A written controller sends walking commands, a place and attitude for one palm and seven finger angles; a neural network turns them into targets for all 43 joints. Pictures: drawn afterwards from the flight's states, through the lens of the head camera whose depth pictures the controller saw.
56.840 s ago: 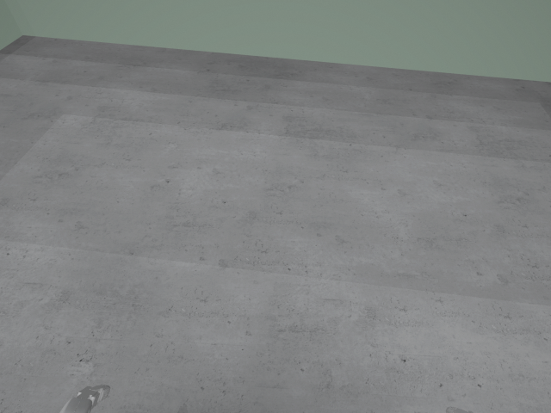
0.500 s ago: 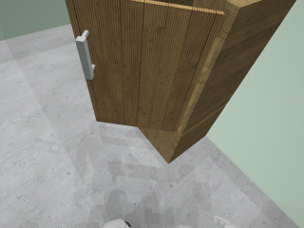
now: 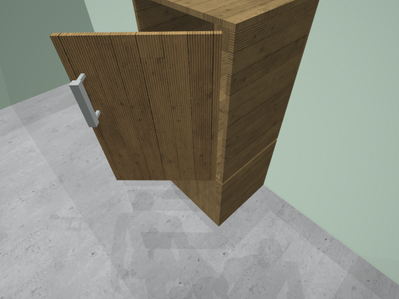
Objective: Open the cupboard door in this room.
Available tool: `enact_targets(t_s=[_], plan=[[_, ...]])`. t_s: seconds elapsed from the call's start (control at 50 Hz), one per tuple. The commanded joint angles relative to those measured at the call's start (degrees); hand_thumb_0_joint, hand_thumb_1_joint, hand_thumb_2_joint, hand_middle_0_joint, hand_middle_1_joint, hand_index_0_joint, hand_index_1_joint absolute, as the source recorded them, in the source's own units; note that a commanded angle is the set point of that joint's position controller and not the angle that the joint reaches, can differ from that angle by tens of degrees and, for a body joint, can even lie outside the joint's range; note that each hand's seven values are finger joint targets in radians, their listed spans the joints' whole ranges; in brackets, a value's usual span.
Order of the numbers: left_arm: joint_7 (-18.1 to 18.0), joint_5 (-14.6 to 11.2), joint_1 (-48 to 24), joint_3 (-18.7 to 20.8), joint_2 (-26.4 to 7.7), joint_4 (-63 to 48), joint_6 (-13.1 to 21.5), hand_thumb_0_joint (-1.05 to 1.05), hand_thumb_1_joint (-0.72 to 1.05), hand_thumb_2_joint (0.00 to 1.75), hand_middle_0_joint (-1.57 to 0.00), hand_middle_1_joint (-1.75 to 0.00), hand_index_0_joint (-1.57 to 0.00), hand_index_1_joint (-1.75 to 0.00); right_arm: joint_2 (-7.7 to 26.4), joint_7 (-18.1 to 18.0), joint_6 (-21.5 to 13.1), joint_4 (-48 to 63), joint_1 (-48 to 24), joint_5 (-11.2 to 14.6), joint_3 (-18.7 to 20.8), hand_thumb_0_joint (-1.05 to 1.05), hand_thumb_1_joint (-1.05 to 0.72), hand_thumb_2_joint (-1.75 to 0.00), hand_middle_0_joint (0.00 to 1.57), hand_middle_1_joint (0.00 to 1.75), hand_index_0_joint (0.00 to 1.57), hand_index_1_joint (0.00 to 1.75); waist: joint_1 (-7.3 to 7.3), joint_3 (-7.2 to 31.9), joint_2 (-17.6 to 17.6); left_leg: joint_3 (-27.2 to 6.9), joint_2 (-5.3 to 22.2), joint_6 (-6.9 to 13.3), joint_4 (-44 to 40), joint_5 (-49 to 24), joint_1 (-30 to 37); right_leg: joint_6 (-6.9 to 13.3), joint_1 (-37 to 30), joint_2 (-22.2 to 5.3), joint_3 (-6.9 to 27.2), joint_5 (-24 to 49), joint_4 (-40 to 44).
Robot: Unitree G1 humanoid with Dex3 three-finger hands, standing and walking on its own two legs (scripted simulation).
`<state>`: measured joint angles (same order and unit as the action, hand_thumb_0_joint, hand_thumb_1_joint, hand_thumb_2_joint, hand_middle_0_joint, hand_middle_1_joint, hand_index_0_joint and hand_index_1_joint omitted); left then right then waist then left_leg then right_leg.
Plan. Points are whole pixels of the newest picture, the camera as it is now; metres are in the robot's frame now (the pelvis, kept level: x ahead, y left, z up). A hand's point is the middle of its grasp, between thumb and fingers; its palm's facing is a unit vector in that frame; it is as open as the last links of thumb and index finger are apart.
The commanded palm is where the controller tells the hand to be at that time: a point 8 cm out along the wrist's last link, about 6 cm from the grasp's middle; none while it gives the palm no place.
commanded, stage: come to a stop and stand still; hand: left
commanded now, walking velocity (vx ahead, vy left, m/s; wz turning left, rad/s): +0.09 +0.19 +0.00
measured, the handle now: (87, 100) +0.60 +0.34 +0.08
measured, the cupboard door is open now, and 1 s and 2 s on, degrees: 46 46 46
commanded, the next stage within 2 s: look again from close up in 0.12 s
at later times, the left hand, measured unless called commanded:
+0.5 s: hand out of the picture +0.03 +0.24 -0.19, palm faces +0.06 -0.97 -0.24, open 7.3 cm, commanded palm none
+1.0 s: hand out of the picture +0.05 +0.24 -0.19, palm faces +0.01 -0.98 -0.20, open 7.3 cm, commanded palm none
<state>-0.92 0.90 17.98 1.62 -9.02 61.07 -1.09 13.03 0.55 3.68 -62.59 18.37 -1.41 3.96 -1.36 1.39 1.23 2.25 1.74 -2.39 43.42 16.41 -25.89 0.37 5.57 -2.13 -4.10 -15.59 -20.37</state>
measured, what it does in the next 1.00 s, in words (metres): steps on the spot: left foot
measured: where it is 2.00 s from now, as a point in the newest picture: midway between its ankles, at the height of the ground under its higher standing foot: outside the picture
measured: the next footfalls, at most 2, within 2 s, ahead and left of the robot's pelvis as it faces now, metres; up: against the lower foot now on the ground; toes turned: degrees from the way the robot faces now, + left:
left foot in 0.20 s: +0.04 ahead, +0.13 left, +0.00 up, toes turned +5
right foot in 1.76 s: +0.18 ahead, -0.01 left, +0.00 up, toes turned +0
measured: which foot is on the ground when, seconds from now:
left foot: up 0.00-0.18, down 0.20-1.00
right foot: down 0.00-1.00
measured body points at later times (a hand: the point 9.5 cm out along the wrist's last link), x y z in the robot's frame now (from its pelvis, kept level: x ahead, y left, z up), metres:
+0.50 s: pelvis +0.02 +0.05 -0.02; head +0.05 +0.05 +0.43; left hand +0.03 +0.29 -0.17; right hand +0.10 -0.18 -0.16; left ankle +0.00 +0.12 -0.75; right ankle -0.03 -0.09 -0.73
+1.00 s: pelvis +0.03 +0.06 -0.01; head +0.05 +0.06 +0.44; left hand +0.05 +0.29 -0.17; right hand +0.02 -0.18 -0.17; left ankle +0.00 +0.12 -0.75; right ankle +0.00 -0.07 -0.75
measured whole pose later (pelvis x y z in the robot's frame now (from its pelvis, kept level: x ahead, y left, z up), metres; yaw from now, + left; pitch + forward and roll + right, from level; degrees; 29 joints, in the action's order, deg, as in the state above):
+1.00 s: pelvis +0.03 +0.06 -0.01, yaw +0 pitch +0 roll +0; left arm -1.4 1.4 15.5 0.3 -10.0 58.3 -1.1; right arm 10.5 -0.8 0.3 -60.4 18.2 -0.9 -0.8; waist 0.1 -1.9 -0.9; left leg 6.6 -2.6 4.4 29.5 18.7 -11.5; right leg -0.7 12.9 -2.9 -2.4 -19.3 -31.8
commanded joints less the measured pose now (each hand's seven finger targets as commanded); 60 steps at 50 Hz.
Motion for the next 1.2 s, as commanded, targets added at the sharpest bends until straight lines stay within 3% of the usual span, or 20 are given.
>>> enact_targets(t_s=[0.0, 0.1, 0.14, 0.18, 0.2, 0.22, 0.24, 0.26, 0.32, 0.36, 0.5, 0.58, 0.62, 0.78, 0.94, 1.06, 1.1, 1.14, 1.16, 1.18], plan=[[-0.62, 0.06, -2.04, 1.21, -8.3, -2.71, 3.05, 0.0, 0.9, 0.9, -0.2, -0.3, -0.2, -0.3, 2.39, -0.04, -2.1, 3.23, -0.92, 0.15, 0.19, 0.0, -0.9, -0.9, 0.2, 0.3, 0.2, 0.3, 0.77, -9.18, -10.45, -0.45, 0.49, -0.39, 2.44, 0.98, -2.34, 6.3, 4.2, -14.16, 9.52, 2.92, 10.95], [-0.99, 0.42, 3.28, 2.1, -9.0, 0.49, 3.01, 0.0, 0.9, 0.9, -0.2, -0.3, -0.2, -0.3, 0.36, -1.13, -3.3, 3.9, -3.54, 0.61, -0.91, 0.0, -0.9, -0.9, 0.2, 0.3, 0.2, 0.3, 3.48, -3.23, -11.29, 1.42, -0.71, 0.02, -12.06, 6.35, 1.87, 8.45, -7.33, -15.92, 9.68, 32.17, -0.27], [-1.11, -0.09, 1.95, 1.97, -8.22, 0.95, 2.71, 0.0, 0.9, 0.9, -0.2, -0.3, -0.2, -0.3, -0.31, -1.62, -3.9, 2.2, -1.12, 0.92, -1.25, 0.0, -0.9, -0.9, 0.2, 0.3, 0.2, 0.3, 2.03, -1.97, -10.89, 1.82, -1.71, 0.77, -21.82, -6.81, 12.12, 4.85, -2.99, -11.94, 6.4, 36.94, -5.97], [-1.18, -0.67, 2.78, 1.25, -5.42, 0.67, 2.39, 0.0, 0.9, 0.9, -0.2, -0.3, -0.2, -0.3, 2.96, -2.66, -4.69, 1.33, 1.16, 0.73, -0.93, 0.0, -0.9, -0.9, 0.2, 0.3, 0.2, 0.3, 1.71, 2.62, -2.28, -3.05, 5.52, 4.14, -16.99, -33.67, 24.83, 0.91, 5.55, -7.31, 2.66, 26.72, -9.83], [-3.86, 0.15, 6.17, 0.58, -4.79, 0.79, 3.81, 0.0, 0.9, 0.9, -0.2, -0.3, -0.2, -0.3, 2.97, -1.98, -5.06, 6.43, -2.89, 1.12, -1.07, 0.0, -0.9, -0.9, 0.2, 0.3, 0.2, 0.3, 2.35, -4.86, -4.08, -1.34, 5.86, 3.72, -3.94, -29.96, 13.47, 0.21, 7.68, -7.54, 7.92, 35.09, -3.34], [-3.67, 1.2, 5.71, 1.66, -6.95, -2.03, 4.32, 0.0, 0.9, 0.9, -0.2, -0.3, -0.2, -0.3, 0.05, -1.15, -4.49, 8.39, -1.57, 0.38, -1.72, 0.0, -0.9, -0.9, 0.2, 0.3, 0.2, 0.3, 2.33, -4.95, -6.92, -0.51, 2.36, 3.41, -3.46, 1.66, 4.77, 3.44, 4.43, -12.66, 10.92, 36.32, -2.49], [-3.1, 1.44, 5.58, 1.59, -9.6, -1.91, 4.54, 0.0, 0.9, 0.9, -0.2, -0.3, -0.2, -0.3, -1.43, -1.1, -3.72, 8.5, -4.68, 0.41, -1.98, 0.0, -0.9, -0.9, 0.2, 0.3, 0.2, 0.3, 2.93, -4.11, -5.27, 0.98, 1.37, 3.37, -3.21, 7.74, 4.71, 5.48, 2.9, -15.58, 13.98, 38.69, -3.39], [-3.09, 1.53, 3.6, 1.61, -9.11, -2.2, 4.44, 0.0, 0.9, 0.9, -0.2, -0.3, -0.2, -0.3, -1.98, -1.31, -4.11, 8.68, -2.63, 0.55, -2.02, 0.0, -0.9, -0.9, 0.2, 0.3, 0.2, 0.3, 0.7, -2.32, -5.31, 1.11, 0.83, 3.47, -7.03, 6.59, 5.05, 6.2, 1.4, -14.31, 9.5, 39.33, -6.54], [-2.88, 0.15, 3.37, 0.67, -5.3, -4.14, 3.17, 0.0, 0.9, 0.9, -0.2, -0.3, -0.2, -0.3, 4.39, -1.71, -5.68, 6.74, 3.3, 0.31, -1.42, 0.0, -0.9, -0.9, 0.2, 0.3, 0.2, 0.3, -0.2, 5.83, 8.73, -8.89, 8.67, 8.23, -13.69, -38.01, 20.42, 0.68, 7.76, -1.69, -0.12, 10.91, -20.96], [-2.77, -0.06, 1.93, -0.07, -4.65, -4.71, 2.17, 0.0, 0.9, 0.9, -0.2, -0.3, -0.2, -0.3, 4.94, -2.69, -5.61, 7.16, 1.98, 0.35, -1.44, 0.0, -0.9, -0.9, 0.2, 0.3, 0.2, 0.3, 0.28, 3.82, 14.8, -11.88, 13.33, 12.79, -15.97, -58.24, 26.61, -0.27, 17.13, 0.11, 1.75, -17.75, -27.54], [-1.68, 0.26, 2.28, -0.23, -4.24, -4.31, 1.19, 0.0, 0.9, 0.9, -0.2, -0.3, -0.2, -0.3, 4.4, -2.61, -5.14, 10.3, -5.56, 0.37, -2.15, 0.0, -0.9, -0.9, 0.2, 0.3, 0.2, 0.3, 3.87, -0.46, 1.88, -6.59, 8.95, 10.31, -18.02, -24.25, 10.7, -0.16, 6.43, -0.64, 1.48, -0.85, -13.36], [-1.45, 0.36, -0.76, -0.67, -8.54, -5.79, 1.7, 0.0, 0.9, 0.9, -0.2, -0.3, -0.2, -0.3, 1.54, -1.9, -4.69, 9.63, -3.91, 0.49, -2.92, 0.0, -0.9, -0.9, 0.2, 0.3, 0.2, 0.3, 1.1, -3.87, -3.58, -4.27, 2.09, 5.2, -19.56, 0.75, 9.73, 3.98, 10.88, -7.64, 10.84, 2.6, -4.71], [-1.46, 0.32, -3.13, -0.64, -8.0, -6.5, 1.73, 0.0, 0.9, 0.9, -0.2, -0.3, -0.2, -0.3, 2.53, -1.82, -4.6, 8.64, -3.0, 0.28, -2.73, 0.0, -0.9, -0.9, 0.2, 0.3, 0.2, 0.3, 0.63, -4.9, -10.27, -4.14, 3.11, 5.37, -19.53, -3.79, 12.04, 2.79, 12.26, -4.86, 8.91, 2.37, -5.09], [-1.61, 0.02, -0.98, -0.55, -7.9, -5.82, 1.28, 0.0, 0.9, 0.9, -0.2, -0.3, -0.2, -0.3, 3.76, -2.44, -6.02, 6.24, -1.76, 0.38, -3.44, 0.0, -0.9, -0.9, 0.2, 0.3, 0.2, 0.3, 1.98, -1.25, 1.29, -5.61, 5.36, 5.99, -22.7, -18.95, 15.11, 1.25, 6.17, -2.95, 5.69, 7.51, -7.25], [-0.87, 0.76, 0.48, 0.38, -8.54, -5.27, 0.75, 0.0, 0.9, 0.9, -0.2, -0.3, -0.2, -0.3, 4.3, -1.77, -4.47, 5.89, -0.42, 0.26, -3.26, 0.0, -0.9, -0.9, 0.2, 0.3, 0.2, 0.3, 2.82, -6.04, 0.57, -4.72, 3.87, 7.01, -22.15, 3.17, 8.06, 3.5, 6.48, -4.63, 6.32, -4.63, -7.25], [-1.63, 0.53, 5.92, 2.32, -12.41, -3.78, 1.52, 0.0, 0.9, 0.9, -0.2, -0.3, -0.2, -0.3, 1.63, -1.5, -4.05, 7.85, -1.74, 0.16, -3.12, 0.0, -0.9, -0.9, 0.2, 0.3, 0.2, 0.3, 4.5, -5.66, -12.94, 1.75, -1.62, 3.32, -3.16, 8.98, -2.03, 11.53, -0.15, -19.75, 23.35, 6.7, 0.92], [-1.83, 0.87, 5.56, 2.7, -12.55, -3.91, 1.94, 0.0, 0.9, 0.9, -0.2, -0.3, -0.2, -0.3, 1.34, -1.32, -4.42, 8.21, -2.36, 0.45, -3.05, 0.0, -0.9, -0.9, 0.2, 0.3, 0.2, 0.3, 4.4, -4.82, -11.87, 0.52, -0.67, 3.12, -3.72, 11.21, -2.17, 12.06, -1.27, -20.22, 20.92, 18.47, -1.85], [-1.8, 0.89, 1.9, 2.71, -12.01, -4.85, 1.64, 0.0, 0.9, 0.9, -0.2, -0.3, -0.2, -0.3, 0.68, -1.01, -4.71, 6.53, 1.56, 0.88, -2.86, 0.0, -0.9, -0.9, 0.2, 0.3, 0.2, 0.3, 1.46, -3.37, -10.06, 1.71, -1.11, 3.32, -14.78, 3.52, 9.09, 8.25, 4.81, -15.98, 13.25, 20.0, -7.57], [-1.66, 0.64, 0.18, 2.43, -10.93, -5.4, 1.32, 0.0, 0.9, 0.9, -0.2, -0.3, -0.2, -0.3, 1.65, -1.01, -4.96, 4.83, 5.73, 0.77, -2.8, 0.0, -0.9, -0.9, 0.2, 0.3, 0.2, 0.3, -0.22, -1.32, -5.2, 0.44, -0.23, 4.14, -18.42, -5.41, 17.64, 5.55, 9.99, -11.06, 8.02, 15.06, -13.53], [-1.38, 0.32, -0.64, 2.07, -8.43, -6.42, 0.94, 0.0, 0.9, 0.9, -0.2, -0.3, -0.2, -0.3, 5.78, -1.33, -5.14, 3.9, 9.55, 0.08, -1.93, 0.0, -0.9, -0.9, 0.2, 0.3, 0.2, 0.3, -1.52, 0.23, 7.99, -10.71, 8.51, 8.53, -19.64, -17.84, 24.24, 1.65, 18.74, -2.81, 0.22, -0.12, -25.01]])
